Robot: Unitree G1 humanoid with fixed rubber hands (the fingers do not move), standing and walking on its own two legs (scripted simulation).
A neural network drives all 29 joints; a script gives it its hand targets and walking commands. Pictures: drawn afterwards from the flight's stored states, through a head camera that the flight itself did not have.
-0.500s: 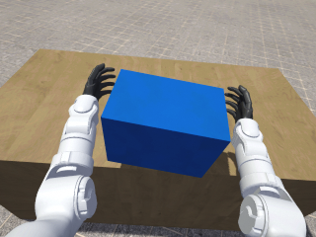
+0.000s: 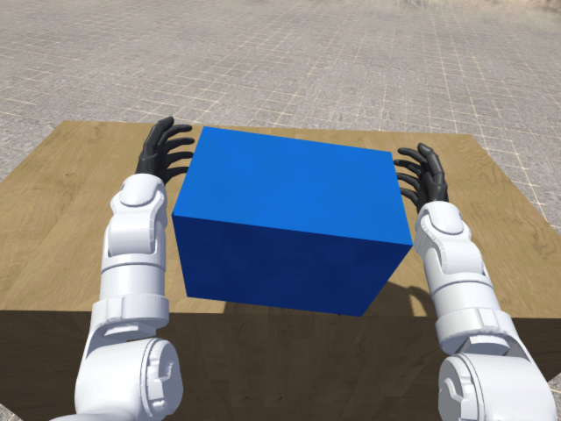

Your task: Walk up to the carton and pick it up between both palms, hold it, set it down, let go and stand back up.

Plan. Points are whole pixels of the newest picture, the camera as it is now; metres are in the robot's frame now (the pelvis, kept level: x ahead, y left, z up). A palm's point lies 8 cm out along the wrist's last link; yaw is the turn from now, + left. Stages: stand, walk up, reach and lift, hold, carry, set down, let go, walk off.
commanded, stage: reach and lift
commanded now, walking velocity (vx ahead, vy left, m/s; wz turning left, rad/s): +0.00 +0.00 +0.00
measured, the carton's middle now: (286, 226) +0.41 +0.01 +0.09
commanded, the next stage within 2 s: hold in 1.70 s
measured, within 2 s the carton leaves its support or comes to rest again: neither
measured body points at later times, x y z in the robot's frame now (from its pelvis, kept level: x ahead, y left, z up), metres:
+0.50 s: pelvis -0.02 +0.01 +0.00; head -0.06 +0.03 +0.45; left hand +0.37 +0.20 +0.22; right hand +0.37 -0.19 +0.20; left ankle +0.03 +0.11 -0.75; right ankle -0.01 -0.10 -0.75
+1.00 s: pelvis -0.01 +0.01 +0.00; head -0.07 +0.03 +0.44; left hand +0.37 +0.20 +0.24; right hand +0.38 -0.19 +0.23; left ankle +0.03 +0.11 -0.75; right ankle -0.01 -0.10 -0.75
